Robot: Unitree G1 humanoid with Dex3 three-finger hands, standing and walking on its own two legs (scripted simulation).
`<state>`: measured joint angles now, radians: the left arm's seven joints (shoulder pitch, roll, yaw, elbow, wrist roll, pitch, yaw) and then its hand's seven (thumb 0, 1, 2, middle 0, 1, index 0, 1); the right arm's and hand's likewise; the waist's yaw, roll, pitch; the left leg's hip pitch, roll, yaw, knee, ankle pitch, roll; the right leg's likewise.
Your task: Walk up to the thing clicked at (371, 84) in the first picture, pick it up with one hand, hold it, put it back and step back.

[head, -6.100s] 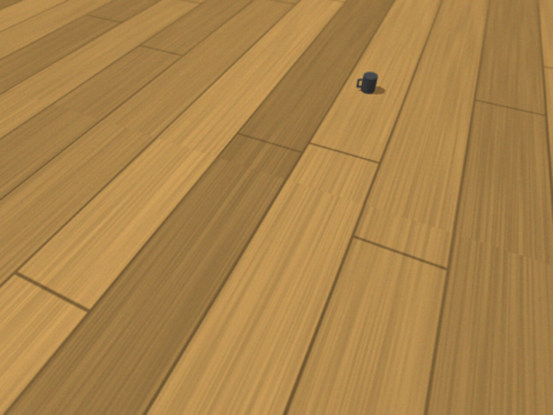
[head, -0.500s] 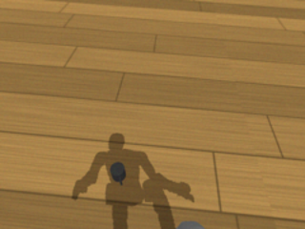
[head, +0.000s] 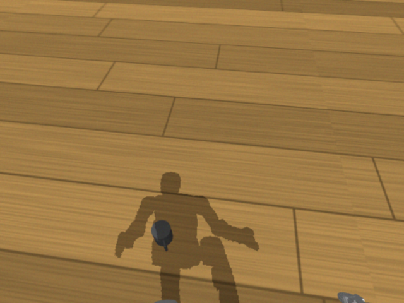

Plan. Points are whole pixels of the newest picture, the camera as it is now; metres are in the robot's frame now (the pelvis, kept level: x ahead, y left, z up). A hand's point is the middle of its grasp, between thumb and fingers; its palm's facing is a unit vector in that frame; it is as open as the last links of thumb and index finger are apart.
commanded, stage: walk up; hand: left
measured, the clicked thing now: (163, 236) +0.48 +0.21 -0.71
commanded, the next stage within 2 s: stand in 1.14 s
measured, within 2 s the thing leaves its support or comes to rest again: neither
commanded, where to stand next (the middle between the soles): +0.10 +0.00 m, yaw +0 degrees
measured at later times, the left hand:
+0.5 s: hand out of the picture +0.13 +0.24 -0.13, palm faces +0.00 -0.94 -0.33, open 7.4 cm
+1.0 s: hand out of the picture +0.11 +0.25 -0.13, palm faces -0.01 -0.95 -0.32, open 7.4 cm
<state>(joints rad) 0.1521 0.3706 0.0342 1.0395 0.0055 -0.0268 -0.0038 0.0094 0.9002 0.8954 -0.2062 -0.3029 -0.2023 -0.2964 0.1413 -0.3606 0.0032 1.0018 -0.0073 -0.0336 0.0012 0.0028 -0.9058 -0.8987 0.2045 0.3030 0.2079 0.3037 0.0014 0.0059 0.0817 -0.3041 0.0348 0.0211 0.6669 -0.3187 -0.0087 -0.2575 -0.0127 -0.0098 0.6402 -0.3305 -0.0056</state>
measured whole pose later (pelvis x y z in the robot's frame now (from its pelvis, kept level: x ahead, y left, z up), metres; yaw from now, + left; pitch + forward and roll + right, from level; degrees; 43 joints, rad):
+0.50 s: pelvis +0.02 -0.01 +0.02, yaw +0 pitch -2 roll +0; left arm 0.02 0.34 0.02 1.15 0.00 -0.01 -0.01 0.01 0.90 0.90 -0.21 -0.30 -0.20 -0.30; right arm 0.04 -0.36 0.01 1.15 -0.01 -0.02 0.00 0.00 -0.91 -0.90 0.20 0.30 0.21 0.30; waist -0.01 0.01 0.06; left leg -0.14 0.04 0.02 0.38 -0.20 -0.02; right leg -0.10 -0.01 -0.02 0.37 -0.23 0.00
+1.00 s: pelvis +0.02 +0.00 +0.03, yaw +0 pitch -2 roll +0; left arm 0.07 0.34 0.02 1.17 0.01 0.00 -0.01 0.01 0.90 0.90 -0.21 -0.30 -0.20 -0.30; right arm 0.09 -0.34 0.00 1.16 -0.01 -0.02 0.00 0.00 -0.91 -0.90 0.20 0.30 0.21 0.30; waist -0.01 0.00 0.05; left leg -0.12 0.02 0.03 0.34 -0.18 -0.01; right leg -0.08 -0.02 -0.01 0.32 -0.20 0.02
